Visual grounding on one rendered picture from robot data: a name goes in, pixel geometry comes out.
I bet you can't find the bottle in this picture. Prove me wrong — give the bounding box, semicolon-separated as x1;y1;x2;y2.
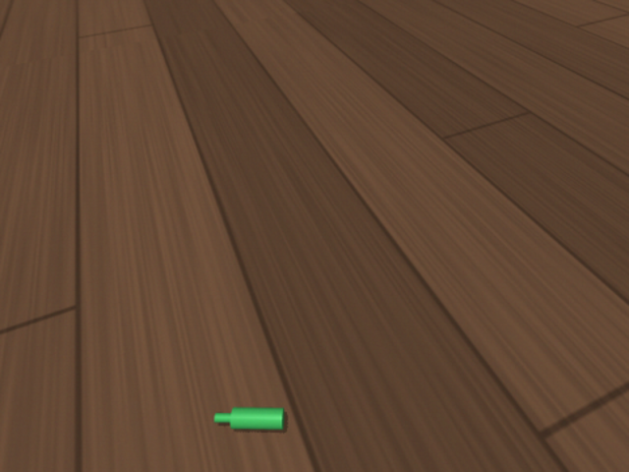
214;407;284;430

